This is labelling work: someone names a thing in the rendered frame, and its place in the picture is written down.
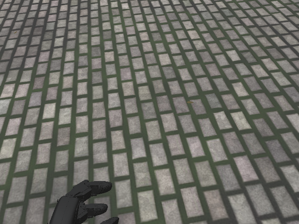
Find robot left hand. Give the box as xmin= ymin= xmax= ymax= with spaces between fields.
xmin=47 ymin=179 xmax=119 ymax=224

